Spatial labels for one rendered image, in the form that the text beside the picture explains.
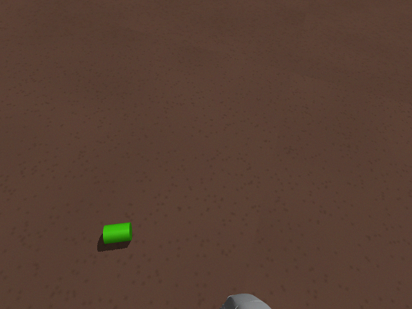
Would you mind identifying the can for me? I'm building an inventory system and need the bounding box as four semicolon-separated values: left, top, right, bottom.
103;222;132;244

